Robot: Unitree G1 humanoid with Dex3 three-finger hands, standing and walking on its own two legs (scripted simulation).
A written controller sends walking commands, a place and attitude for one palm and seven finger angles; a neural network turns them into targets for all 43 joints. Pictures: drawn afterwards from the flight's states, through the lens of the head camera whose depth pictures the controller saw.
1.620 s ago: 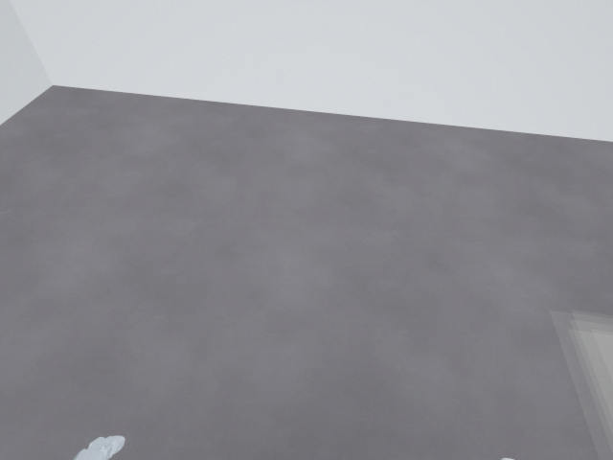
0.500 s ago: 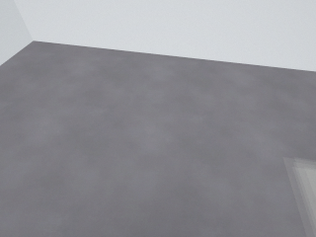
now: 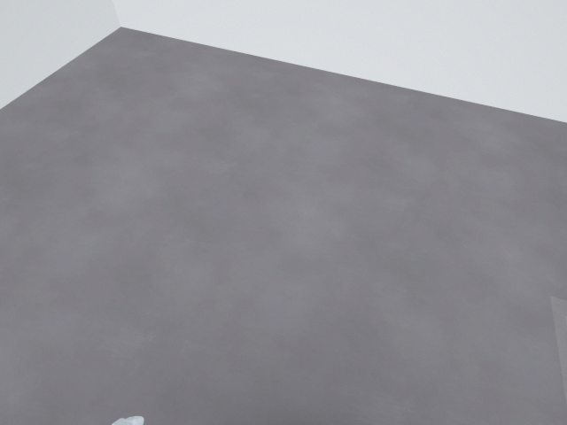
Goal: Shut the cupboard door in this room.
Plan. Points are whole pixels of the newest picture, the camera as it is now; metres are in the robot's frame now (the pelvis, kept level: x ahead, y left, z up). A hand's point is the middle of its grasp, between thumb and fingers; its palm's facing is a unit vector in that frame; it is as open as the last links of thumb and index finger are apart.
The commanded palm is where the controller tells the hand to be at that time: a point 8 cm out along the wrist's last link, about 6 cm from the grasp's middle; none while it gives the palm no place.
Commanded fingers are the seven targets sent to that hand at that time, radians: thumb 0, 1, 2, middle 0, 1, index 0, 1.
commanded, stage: turn or walk to find it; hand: left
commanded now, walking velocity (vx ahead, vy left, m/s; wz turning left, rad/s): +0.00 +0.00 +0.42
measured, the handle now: out of the picture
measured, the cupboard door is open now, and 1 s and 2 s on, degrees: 75 75 75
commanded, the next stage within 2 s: none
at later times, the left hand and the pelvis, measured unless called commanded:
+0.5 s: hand out of the picture -0.06 +0.17 -0.18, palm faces +0.28 -0.93 -0.22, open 7.4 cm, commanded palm none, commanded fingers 0.00 0.90 0.90 -0.20 -0.30 -0.20 -0.30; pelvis -0.03 -0.02 -0.01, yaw +15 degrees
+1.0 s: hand out of the picture -0.05 +0.23 -0.16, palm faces +0.43 -0.87 -0.25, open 7.4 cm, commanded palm none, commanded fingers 0.00 0.90 0.90 -0.20 -0.30 -0.20 -0.30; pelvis -0.07 -0.01 +0.00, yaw +25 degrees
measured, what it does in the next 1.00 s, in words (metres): steps on the spot, turning left: right foot, then left foot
